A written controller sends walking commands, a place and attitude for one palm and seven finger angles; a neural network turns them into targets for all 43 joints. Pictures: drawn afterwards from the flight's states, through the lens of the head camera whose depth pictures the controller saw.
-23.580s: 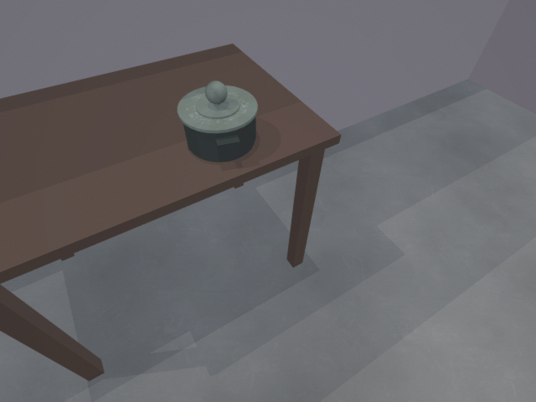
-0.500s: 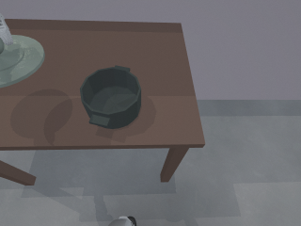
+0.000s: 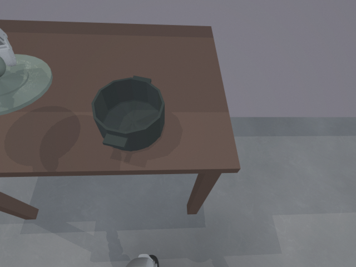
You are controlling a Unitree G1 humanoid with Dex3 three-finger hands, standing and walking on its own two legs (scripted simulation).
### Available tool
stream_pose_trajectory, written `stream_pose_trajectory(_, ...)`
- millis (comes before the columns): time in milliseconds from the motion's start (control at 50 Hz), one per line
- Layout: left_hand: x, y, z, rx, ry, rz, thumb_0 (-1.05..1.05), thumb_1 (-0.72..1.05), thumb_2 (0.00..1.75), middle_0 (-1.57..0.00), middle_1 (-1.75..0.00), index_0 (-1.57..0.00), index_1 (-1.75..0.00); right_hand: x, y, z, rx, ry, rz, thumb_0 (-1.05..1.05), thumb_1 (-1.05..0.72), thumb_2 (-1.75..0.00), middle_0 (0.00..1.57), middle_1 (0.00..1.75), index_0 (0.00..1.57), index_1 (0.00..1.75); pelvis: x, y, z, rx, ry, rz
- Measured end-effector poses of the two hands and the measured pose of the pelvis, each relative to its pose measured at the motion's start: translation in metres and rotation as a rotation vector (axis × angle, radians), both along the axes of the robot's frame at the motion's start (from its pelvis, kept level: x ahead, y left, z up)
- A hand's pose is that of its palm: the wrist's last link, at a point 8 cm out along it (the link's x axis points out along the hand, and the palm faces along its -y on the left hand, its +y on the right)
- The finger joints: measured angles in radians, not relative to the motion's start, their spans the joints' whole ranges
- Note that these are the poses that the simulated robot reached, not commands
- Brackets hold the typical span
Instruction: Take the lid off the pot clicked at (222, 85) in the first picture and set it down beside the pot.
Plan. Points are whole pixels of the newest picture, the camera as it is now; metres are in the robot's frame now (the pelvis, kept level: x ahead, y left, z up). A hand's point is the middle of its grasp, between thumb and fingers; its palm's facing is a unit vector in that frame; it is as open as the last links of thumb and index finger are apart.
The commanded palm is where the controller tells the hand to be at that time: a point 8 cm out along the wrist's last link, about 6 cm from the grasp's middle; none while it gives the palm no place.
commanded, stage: lower the lid onto the table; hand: left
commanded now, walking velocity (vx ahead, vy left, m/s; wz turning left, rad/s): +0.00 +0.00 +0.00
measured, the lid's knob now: out of the picture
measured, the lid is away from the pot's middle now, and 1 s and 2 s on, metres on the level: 0.25 0.24 0.24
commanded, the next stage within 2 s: none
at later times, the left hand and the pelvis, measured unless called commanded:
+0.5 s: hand out of the picture +0.44 +0.35 +0.15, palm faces -0.44 -0.10 -0.89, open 7.8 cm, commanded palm +0.50 +0.36 +0.23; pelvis -0.01 +0.01 +0.00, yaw +0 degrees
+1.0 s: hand (3, 88) +0.45 +0.36 +0.12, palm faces -0.46 -0.11 -0.88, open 7.8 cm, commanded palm +0.51 +0.36 +0.19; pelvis +0.00 +0.01 -0.01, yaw -1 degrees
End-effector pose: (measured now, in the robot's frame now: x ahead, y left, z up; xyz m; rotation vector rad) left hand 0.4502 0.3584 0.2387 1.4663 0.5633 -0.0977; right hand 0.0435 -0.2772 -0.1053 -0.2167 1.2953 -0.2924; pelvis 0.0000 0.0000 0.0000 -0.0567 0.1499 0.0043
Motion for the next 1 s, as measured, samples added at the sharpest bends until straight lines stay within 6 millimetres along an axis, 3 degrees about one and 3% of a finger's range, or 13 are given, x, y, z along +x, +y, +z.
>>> stream_pose_trajectory(500, -0.004, -0.003, -0.033, -0.008, 0.041, -0.065, -0.01, 0.21, 0.71, -0.69, -0.94, -0.67, -0.93, -0.017, 0.006, -0.003, -0.023, 0.010, -0.011, 0.00, -0.90, -0.90, 0.20, 0.30, 0.20, 0.30, -0.007, 0.007, -0.005, -0.008, 0.011, -0.005)
stream_pose_trajectory(1000, 0.006, -0.001, -0.063, -0.024, 0.063, -0.085, -0.01, 0.21, 0.71, -0.69, -0.94, -0.67, -0.93, -0.035, 0.008, -0.001, -0.051, 0.046, -0.043, 0.00, -0.90, -0.90, 0.20, 0.30, 0.20, 0.30, -0.005, 0.013, -0.008, -0.012, 0.044, -0.022)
